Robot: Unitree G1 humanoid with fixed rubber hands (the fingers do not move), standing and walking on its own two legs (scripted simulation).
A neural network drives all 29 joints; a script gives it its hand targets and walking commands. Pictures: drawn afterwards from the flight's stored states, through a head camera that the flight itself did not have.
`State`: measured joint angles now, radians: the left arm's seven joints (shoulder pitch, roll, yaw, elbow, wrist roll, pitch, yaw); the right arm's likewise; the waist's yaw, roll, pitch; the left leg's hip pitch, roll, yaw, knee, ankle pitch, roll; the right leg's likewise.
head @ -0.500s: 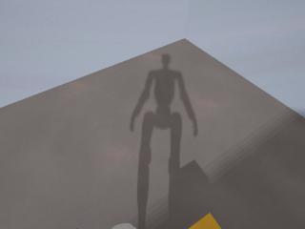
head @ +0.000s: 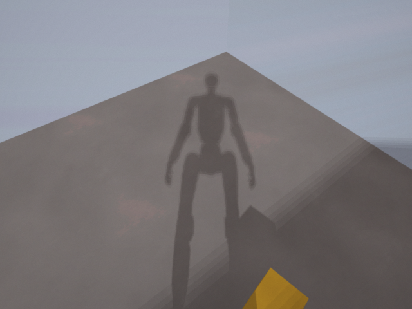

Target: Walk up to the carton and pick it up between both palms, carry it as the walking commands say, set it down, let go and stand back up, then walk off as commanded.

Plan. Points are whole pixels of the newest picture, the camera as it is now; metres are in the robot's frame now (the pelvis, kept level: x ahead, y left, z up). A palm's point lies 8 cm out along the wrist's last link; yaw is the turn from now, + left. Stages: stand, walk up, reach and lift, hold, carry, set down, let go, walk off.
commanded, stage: stand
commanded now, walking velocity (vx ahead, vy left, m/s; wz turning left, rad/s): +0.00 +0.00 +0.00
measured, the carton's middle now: out of the picture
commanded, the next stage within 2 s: none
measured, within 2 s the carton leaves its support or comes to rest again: neither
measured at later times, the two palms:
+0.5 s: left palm out of the picture +0.01 +0.21 -0.14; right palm out of the picture -0.01 -0.25 -0.14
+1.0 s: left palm out of the picture +0.00 +0.22 -0.14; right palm out of the picture -0.03 -0.22 -0.14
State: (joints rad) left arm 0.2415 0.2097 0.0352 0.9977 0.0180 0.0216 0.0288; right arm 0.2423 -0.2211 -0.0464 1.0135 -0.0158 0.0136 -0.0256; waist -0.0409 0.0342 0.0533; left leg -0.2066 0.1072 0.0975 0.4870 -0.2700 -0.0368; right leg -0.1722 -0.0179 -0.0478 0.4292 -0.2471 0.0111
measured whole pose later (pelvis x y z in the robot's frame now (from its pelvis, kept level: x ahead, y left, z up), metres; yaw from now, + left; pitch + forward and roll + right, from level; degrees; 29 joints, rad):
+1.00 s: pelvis +0.01 -0.01 +0.00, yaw +0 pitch -1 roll +0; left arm 0.30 0.16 0.00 1.11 0.01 -0.02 0.04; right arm 0.31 -0.14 -0.01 1.17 -0.01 0.00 -0.04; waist -0.01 -0.01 0.04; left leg -0.13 0.09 0.10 0.37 -0.21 -0.06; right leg -0.14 -0.03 -0.04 0.41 -0.25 0.01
